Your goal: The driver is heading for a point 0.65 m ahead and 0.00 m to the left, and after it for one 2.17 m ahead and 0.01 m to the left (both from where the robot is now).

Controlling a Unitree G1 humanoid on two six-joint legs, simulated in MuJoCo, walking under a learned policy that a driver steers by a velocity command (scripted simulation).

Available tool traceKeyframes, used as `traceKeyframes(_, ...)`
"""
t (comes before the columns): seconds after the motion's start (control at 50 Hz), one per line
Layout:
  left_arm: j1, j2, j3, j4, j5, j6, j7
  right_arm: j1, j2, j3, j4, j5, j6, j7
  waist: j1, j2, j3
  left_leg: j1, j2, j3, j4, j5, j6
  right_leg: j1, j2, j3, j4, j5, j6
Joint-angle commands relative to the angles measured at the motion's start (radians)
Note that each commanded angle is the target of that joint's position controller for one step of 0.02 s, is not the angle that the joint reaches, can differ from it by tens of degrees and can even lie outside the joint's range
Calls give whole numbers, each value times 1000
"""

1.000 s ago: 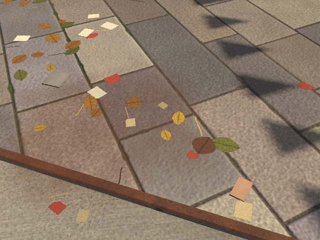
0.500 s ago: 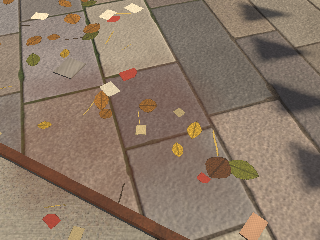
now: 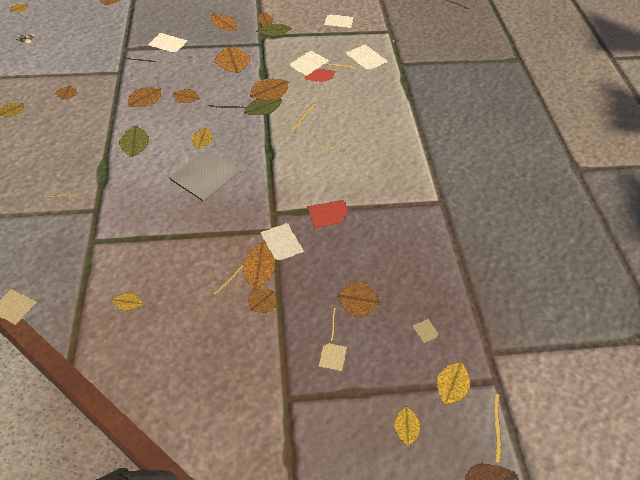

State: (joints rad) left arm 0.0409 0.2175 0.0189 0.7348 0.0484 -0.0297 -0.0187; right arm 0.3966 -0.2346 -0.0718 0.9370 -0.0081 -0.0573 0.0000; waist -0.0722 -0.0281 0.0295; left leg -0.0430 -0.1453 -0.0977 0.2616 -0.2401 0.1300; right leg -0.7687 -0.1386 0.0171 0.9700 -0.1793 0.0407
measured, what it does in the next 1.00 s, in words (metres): climbs: right foot 0.03 m higher, then left foot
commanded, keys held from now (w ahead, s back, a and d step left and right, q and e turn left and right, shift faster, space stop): w+q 0.10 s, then w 0.56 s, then w+e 0.34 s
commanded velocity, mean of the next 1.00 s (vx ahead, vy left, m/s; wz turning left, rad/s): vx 0.50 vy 0.00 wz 0.10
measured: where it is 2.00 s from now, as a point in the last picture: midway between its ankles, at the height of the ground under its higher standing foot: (308, 228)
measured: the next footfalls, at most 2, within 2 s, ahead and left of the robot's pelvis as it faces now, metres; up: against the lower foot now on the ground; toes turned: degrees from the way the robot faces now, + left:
right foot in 0.12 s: +0.27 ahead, -0.14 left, +0.03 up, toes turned +4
left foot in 0.60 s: +0.43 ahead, +0.13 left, +0.03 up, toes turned +13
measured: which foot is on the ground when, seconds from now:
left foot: down 0.00-0.14, up 0.16-0.58, down 0.60-1.00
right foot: up 0.00-0.10, down 0.12-0.62, up 0.64-1.00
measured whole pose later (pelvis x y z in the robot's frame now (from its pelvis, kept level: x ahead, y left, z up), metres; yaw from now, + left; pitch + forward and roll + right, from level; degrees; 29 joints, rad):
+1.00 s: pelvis +0.51 +0.06 +0.03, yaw +3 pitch +1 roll +1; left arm 0.15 0.24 0.05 0.78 0.03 -0.01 -0.06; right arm 0.42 -0.21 -0.04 0.90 -0.02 -0.10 0.00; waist -0.04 -0.05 0.01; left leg 0.07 -0.05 0.20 0.18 -0.28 0.05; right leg -0.67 -0.07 -0.04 0.80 -0.03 -0.05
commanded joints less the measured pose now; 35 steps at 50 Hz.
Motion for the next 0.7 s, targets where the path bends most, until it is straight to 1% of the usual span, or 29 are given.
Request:
traceKeyframes(0.02,-144,57,1,-122,-10,-17,-7,93,-159,-31,-44,-3,-2,-6,-26,93,1,50,252,-192,-5,566,124,-3,80,-74,-107,16,-15)
traceKeyframes(0.04,-156,60,-1,-136,-15,-22,-8,95,-164,-32,-48,-6,1,-8,-25,108,-5,74,264,-202,15,600,123,13,95,-74,-138,4,-25)
traceKeyframes(0.06,-145,69,0,-144,-20,-28,-7,82,-171,-34,-58,-8,2,-11,-10,120,-13,81,273,-208,41,640,114,58,110,-70,-180,-16,-37)
traceKeyframes(0.08,-83,81,4,-136,-24,-33,-3,39,-179,-35,-74,-11,0,-12,33,131,-35,48,269,-199,85,725,88,176,138,-71,-237,-53,-55)
traceKeyframes(0.1,27,108,15,-107,-28,-38,6,-5,-192,-37,-92,-12,-5,-9,87,139,-81,2,255,-188,169,865,58,347,183,-83,-292,-105,-76)
traceKeyframes(0.12,195,143,32,-56,-26,-47,17,-41,-196,-37,-103,-5,-13,-2,172,103,-167,-43,220,-149,341,904,26,564,192,-86,-384,-40,-103)
traceKeyframes(0.14,375,226,58,-36,-1,-58,34,-53,-141,-22,-135,4,-28,6,250,28,-296,-189,163,-111,628,648,-9,824,-3,128,-465,-164,-162)
traceKeyframes(0.16,396,337,85,-29,14,-48,36,27,-54,-8,-185,29,-32,12,182,-276,-412,-491,-13,-4,915,-165,-52,1024,-281,667,-631,-249,-272)
traceKeyframes(0.18,317,259,74,-37,-3,-38,31,62,-117,-14,-152,-11,-27,14,126,-191,-344,-570,50,-64,1049,-224,-34,924,-287,828,-683,-335,-312)
traceKeyframes(0.2,229,169,55,-45,-13,-37,28,31,-112,-15,-144,-22,-19,17,96,-68,-175,-595,102,-41,1063,-147,-36,771,-259,667,-681,-375,-306)
traceKeyframes(0.22,200,113,43,-32,-14,-41,22,-23,-94,-8,-154,-27,-14,23,92,16,-86,-591,136,-21,1006,-102,-39,667,-202,524,-702,-324,-281)
traceKeyframes(0.24,197,97,40,-14,-13,-49,22,-49,-78,-6,-164,-27,-8,28,77,-1,-41,-575,156,-20,952,-92,-44,606,-154,412,-722,-237,-253)
traceKeyframes(0.26,202,93,39,4,-14,-56,21,-43,-72,-4,-168,-29,2,33,60,-42,-27,-543,164,-19,918,-92,-56,561,-124,327,-737,-145,-239)
traceKeyframes(0.3,240,102,44,32,-23,-78,11,-45,-67,-3,-177,-31,17,37,50,-61,-40,-522,158,-1,898,-83,-63,550,-110,231,-764,37,-250)
traceKeyframes(0.34,269,113,50,54,-30,-88,8,-112,-66,2,-205,-30,21,41,51,-53,-32,-578,173,5,830,-32,-74,581,-107,169,-804,73,-259)
traceKeyframes(0.38,288,121,52,66,-30,-88,11,-189,-62,9,-233,-31,19,49,57,-47,-20,-616,197,26,730,47,-91,602,-97,117,-839,58,-258)
traceKeyframes(0.4,272,123,52,62,-32,-83,9,-208,-49,20,-243,-30,18,57,49,-52,-16,-569,208,60,620,76,-101,570,-67,59,-845,43,-241)
traceKeyframes(0.44,283,140,59,65,-36,-77,6,-279,-29,35,-260,-23,18,68,74,-76,-6,-462,208,107,443,150,-112,524,-36,-1,-851,39,-219)
traceKeyframes(0.46,307,159,64,68,-37,-75,5,-304,-34,36,-266,-21,20,70,90,-77,-11,-424,196,135,402,117,-114,527,-50,0,-856,34,-217)
traceKeyframes(0.5,339,183,73,80,-36,-71,2,-336,-54,32,-279,-20,19,64,104,-72,4,-401,200,146,344,127,-102,565,-86,21,-842,23,-214)
traceKeyframes(0.54,340,201,77,84,-36,-64,0,-323,-73,25,-282,-28,9,54,93,-65,1,-358,187,164,302,73,-77,606,-113,30,-785,71,-205)
traceKeyframes(0.56,336,205,78,86,-38,-58,0,-281,-71,22,-268,-34,2,50,71,-50,-10,-294,169,182,253,71,-64,612,-102,12,-722,113,-194)
traceKeyframes(0.58,349,189,72,93,-36,-52,0,-193,-82,13,-234,-43,-8,43,38,-14,-46,-172,144,182,201,58,-49,602,-62,-25,-583,220,-177)
traceKeyframes(0.6,354,145,57,86,-32,-51,-1,-39,-124,-3,-190,-58,-21,32,-19,59,-147,22,208,94,171,0,-24,534,-1,-84,-358,206,-151)
traceKeyframes(0.62,382,61,31,27,-55,-53,-7,71,-253,-33,-186,-70,-25,19,-41,308,-247,264,490,-330,48,-181,73,235,131,-168,-11,-105,-91)
traceKeyframes(0.64,372,123,47,29,-33,-44,4,85,-260,-41,-176,-32,-16,14,-38,291,-240,253,544,-549,-41,-174,111,91,164,-65,160,-325,-101)
traceKeyframes(0.66,332,139,54,30,-29,-39,4,10,-201,-23,-187,-24,-15,14,0,173,-147,181,506,-413,-16,-124,98,51,100,1,221,-261,-115)
traceKeyframes(0.68,309,119,47,34,-38,-42,-2,-48,-143,-7,-193,-26,-21,17,25,114,-99,85,465,-297,-25,-30,75,79,74,19,200,-185,-117)
traceKeyframes(0.7,300,109,46,39,-42,-38,-6,-82,-109,3,-193,-25,-27,16,47,106,-73,25,425,-202,-54,21,43,112,54,22,163,-145,-115)
Over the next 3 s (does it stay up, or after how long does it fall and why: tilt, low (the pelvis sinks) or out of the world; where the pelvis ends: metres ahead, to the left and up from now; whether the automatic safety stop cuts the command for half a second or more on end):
stays up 1.59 -0.05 0.03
